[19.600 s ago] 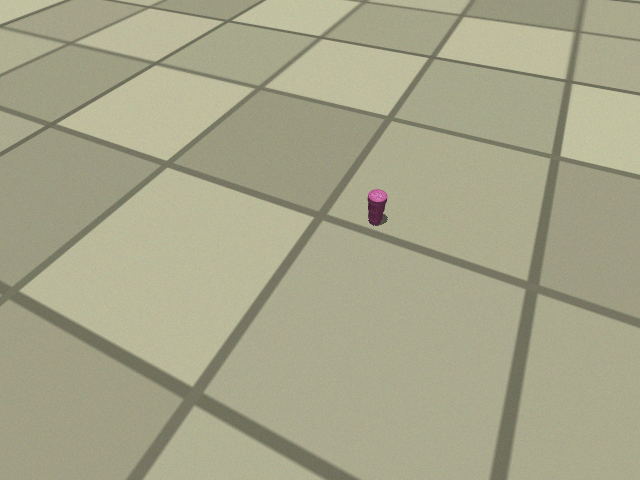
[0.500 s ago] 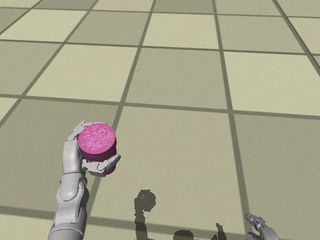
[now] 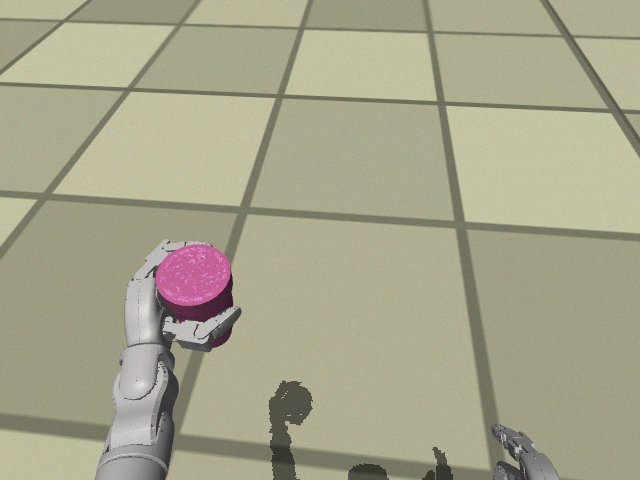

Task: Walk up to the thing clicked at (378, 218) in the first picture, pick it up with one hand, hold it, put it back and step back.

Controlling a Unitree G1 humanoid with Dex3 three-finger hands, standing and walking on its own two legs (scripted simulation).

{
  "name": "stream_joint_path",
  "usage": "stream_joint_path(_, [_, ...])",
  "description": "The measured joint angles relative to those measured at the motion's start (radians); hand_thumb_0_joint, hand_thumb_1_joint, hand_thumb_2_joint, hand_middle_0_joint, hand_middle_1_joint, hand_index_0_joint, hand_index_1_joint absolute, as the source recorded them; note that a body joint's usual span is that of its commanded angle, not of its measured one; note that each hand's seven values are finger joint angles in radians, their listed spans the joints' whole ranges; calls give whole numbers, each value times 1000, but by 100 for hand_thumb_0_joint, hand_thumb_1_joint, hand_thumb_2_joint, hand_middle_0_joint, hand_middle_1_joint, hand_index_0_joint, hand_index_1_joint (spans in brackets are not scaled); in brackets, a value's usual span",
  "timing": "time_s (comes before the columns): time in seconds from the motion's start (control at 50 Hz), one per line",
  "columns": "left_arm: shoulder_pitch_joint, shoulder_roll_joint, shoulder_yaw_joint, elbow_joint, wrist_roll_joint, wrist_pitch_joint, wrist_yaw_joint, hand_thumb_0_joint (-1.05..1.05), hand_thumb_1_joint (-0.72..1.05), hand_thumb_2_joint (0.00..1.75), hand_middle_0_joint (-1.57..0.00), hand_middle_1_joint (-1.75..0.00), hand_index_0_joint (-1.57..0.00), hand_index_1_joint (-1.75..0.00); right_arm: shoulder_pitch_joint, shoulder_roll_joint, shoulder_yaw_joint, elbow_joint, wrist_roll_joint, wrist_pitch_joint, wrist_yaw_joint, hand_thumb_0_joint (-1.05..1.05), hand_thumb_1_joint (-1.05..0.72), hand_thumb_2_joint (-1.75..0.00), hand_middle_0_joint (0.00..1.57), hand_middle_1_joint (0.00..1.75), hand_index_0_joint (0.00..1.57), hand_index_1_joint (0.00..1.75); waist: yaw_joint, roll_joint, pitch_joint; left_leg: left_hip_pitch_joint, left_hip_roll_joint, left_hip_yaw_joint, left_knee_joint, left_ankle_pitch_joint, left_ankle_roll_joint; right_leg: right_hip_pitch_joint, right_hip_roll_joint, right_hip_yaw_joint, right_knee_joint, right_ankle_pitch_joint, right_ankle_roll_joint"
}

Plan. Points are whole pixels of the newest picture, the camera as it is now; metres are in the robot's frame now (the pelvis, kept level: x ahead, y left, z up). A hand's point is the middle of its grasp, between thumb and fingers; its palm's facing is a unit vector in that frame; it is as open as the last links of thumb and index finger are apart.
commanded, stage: crouch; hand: left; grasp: from the side
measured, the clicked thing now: (204, 305) +0.33 +0.17 +0.04
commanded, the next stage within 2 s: none
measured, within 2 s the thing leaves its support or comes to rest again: neither
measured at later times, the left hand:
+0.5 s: hand (210, 332) +0.34 +0.18 -0.04, palm faces +0.18 -0.98 +0.01, open 10.4 cm
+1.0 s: hand (232, 374) +0.37 +0.20 -0.29, palm faces +0.19 -0.98 -0.02, open 10.4 cm
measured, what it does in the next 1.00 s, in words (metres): lowers itself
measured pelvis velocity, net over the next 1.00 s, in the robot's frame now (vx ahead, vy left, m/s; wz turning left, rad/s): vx -0.06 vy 0.00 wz -0.05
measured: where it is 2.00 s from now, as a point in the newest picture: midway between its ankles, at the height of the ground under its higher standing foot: outside the picture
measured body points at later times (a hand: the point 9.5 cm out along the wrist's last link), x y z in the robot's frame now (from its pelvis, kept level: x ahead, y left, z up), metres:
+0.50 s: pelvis -0.02 +0.01 -0.05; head +0.07 +0.03 +0.39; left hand +0.32 +0.23 -0.04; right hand +0.12 -0.25 -0.15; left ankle +0.02 +0.13 -0.70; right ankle +0.01 -0.13 -0.70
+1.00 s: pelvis -0.06 +0.00 -0.26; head +0.13 +0.03 +0.15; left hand +0.35 +0.25 -0.29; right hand +0.07 -0.25 -0.39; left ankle +0.02 +0.13 -0.70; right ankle +0.01 -0.13 -0.70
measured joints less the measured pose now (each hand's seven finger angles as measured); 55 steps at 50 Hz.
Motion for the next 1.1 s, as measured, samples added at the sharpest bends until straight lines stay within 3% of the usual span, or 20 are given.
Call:
stream_joint_path(0.2, [6,-8,-3,10,3,-5,6,-2,-34,100,-74,-98,-66,-96,4,1,0,3,-2,-4,2,2,-91,-90,20,30,20,30,-1,0,-5,-13,0,0,9,-2,3,-10,0,0,4,1,3])
stream_joint_path(0.38, [-47,-15,27,128,26,-97,27,-2,-35,101,-75,-97,-67,-96,-15,3,-12,2,-19,-13,21,1,-89,-90,20,30,20,30,-13,-20,-10,-151,-3,-3,108,-27,7,-149,-5,3,106,-27,4])
stream_joint_path(0.66, [-209,52,104,393,34,-369,-20,-2,-37,102,-75,-97,-68,-96,-35,-32,-16,3,-50,-19,74,1,-90,-90,20,30,20,30,-47,-26,-142,-769,2,-34,630,-198,8,-757,-8,2,622,-199,8])
stream_joint_path(0.88, [-345,94,182,498,33,-411,-51,-2,-36,103,-75,-98,-67,-97,-97,-21,6,31,-71,7,95,1,-91,-90,20,30,20,30,-49,-15,-163,-1151,5,-54,960,-272,8,-1139,-4,6,954,-277,2])
stream_joint_path(1.1, [-468,164,279,633,59,-458,-83,-2,-36,103,-75,-98,-67,-97,-133,-34,28,48,-106,12,112,1,-92,-91,20,30,20,30,-79,-32,-125,-1435,0,-85,1232,-290,-3,-1418,-2,-1,1227,-299,-7])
